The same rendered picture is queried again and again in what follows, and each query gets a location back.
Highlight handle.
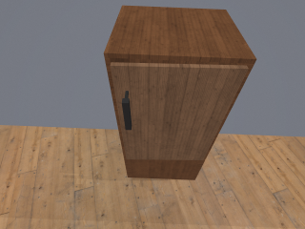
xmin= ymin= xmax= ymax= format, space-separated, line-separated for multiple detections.
xmin=122 ymin=91 xmax=132 ymax=131

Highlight cupboard door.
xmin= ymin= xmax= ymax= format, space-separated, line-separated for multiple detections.
xmin=110 ymin=62 xmax=249 ymax=160

